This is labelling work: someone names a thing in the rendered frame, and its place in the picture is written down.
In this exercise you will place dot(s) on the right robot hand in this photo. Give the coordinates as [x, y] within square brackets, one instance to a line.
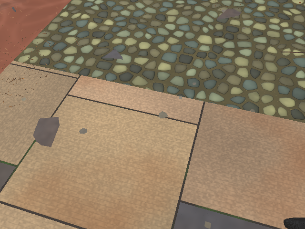
[294, 223]

